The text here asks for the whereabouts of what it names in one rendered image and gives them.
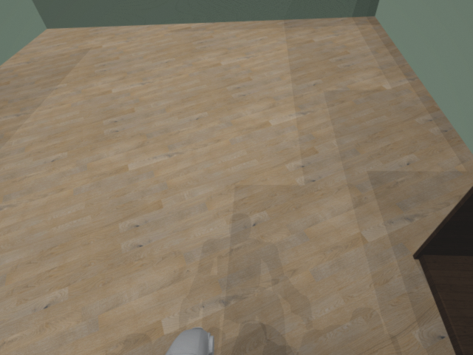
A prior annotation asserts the wardrobe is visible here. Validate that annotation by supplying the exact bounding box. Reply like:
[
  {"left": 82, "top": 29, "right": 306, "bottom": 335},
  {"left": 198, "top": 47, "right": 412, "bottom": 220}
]
[{"left": 413, "top": 187, "right": 473, "bottom": 355}]

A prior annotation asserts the robot left thigh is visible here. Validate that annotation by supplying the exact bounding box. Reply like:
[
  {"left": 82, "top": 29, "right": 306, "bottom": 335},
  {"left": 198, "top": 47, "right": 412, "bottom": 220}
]
[{"left": 166, "top": 329, "right": 214, "bottom": 355}]

